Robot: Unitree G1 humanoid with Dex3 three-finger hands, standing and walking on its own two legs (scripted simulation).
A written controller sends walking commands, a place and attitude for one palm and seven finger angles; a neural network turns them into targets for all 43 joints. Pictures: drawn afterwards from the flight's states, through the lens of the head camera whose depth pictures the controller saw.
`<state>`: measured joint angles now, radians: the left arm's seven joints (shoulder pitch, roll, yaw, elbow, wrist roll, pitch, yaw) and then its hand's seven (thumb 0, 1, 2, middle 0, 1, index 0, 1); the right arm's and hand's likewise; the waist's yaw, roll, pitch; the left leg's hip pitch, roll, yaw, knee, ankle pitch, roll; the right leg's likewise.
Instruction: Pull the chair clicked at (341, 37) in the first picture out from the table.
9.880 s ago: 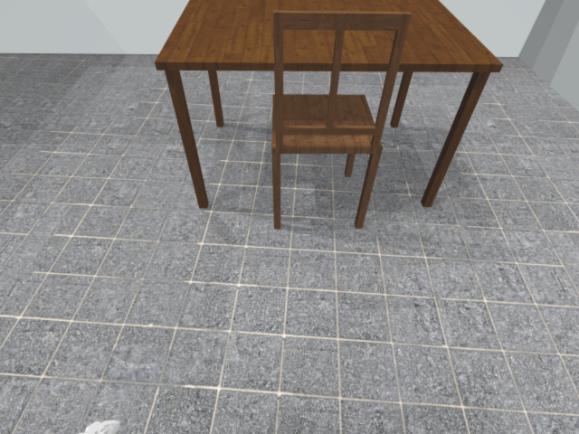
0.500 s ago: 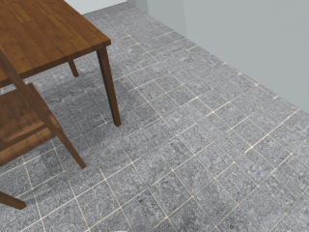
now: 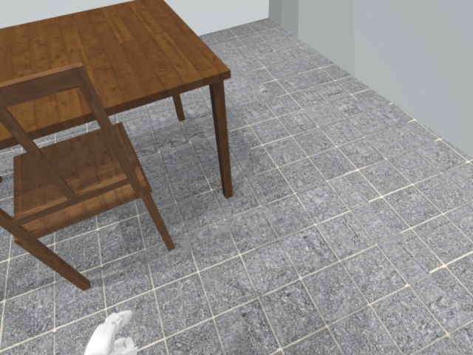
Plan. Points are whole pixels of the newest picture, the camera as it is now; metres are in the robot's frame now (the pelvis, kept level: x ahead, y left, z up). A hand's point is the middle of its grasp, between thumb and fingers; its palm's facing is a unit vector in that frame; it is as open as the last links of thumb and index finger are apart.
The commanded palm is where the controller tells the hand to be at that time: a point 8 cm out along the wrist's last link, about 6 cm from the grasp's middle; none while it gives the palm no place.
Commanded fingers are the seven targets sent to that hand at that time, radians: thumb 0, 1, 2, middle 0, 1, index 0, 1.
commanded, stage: turn to face it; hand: left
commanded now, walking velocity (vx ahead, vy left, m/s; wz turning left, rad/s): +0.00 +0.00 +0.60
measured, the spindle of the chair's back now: (41, 159) +0.57 +0.52 -0.05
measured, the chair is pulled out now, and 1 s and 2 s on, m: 0.00 0.00 0.00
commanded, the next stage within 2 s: take the last steps up to it in 0.72 s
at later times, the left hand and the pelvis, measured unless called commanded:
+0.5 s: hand out of the picture -0.08 +0.24 -0.18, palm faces +0.36 -0.90 -0.25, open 7.4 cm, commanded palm none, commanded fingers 0.00 0.90 0.90 -0.20 -0.30 -0.20 -0.30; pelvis -0.02 +0.03 +0.00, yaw +18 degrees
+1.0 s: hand out of the picture -0.03 +0.22 -0.15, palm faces +0.40 -0.88 -0.25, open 7.4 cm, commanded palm none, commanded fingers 0.00 0.90 0.90 -0.20 -0.30 -0.20 -0.30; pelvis -0.02 +0.01 +0.00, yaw +24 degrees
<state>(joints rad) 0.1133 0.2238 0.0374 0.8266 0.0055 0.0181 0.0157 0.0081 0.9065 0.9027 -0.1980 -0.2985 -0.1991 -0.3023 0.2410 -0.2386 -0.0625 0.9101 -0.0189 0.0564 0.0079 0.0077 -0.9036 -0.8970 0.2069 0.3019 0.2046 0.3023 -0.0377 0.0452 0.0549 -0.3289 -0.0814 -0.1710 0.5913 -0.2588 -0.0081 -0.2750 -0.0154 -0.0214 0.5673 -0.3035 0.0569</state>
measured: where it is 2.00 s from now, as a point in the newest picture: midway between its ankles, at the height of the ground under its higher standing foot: outside the picture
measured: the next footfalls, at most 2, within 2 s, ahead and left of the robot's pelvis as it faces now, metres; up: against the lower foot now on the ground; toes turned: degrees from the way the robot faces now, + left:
left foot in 0.46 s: -0.02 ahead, +0.13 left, +0.00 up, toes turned +22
right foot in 0.98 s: +0.03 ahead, -0.07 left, +0.00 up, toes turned +21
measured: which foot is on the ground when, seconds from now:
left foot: down 0.00-0.00, up 0.02-0.44, down 0.46-0.98, up 1.00-1.00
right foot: down 0.00-0.46, up 0.48-0.96, down 0.98-1.00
